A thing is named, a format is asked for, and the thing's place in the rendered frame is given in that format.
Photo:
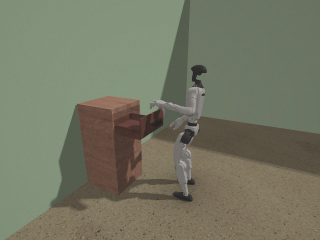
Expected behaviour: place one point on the drawer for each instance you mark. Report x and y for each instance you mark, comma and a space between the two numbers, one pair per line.
138, 126

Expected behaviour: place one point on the robot right forearm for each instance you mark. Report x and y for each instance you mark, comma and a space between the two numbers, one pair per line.
184, 118

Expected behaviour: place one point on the handle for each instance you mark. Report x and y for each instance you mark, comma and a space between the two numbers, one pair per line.
157, 123

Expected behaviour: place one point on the left robot hand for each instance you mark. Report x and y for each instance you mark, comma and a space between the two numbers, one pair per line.
159, 103

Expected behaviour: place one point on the left robot upper arm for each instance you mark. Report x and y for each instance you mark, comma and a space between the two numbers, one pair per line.
192, 98

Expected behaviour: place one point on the right robot thigh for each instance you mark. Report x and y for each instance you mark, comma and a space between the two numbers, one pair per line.
187, 153

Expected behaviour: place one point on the right robot hand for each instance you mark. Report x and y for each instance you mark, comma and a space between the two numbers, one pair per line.
178, 122

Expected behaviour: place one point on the cabinet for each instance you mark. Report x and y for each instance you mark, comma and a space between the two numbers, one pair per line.
113, 162

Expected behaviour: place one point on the robot right foot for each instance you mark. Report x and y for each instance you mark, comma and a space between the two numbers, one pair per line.
191, 181

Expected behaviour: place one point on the robot left forearm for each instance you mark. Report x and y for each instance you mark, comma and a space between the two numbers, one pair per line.
177, 108

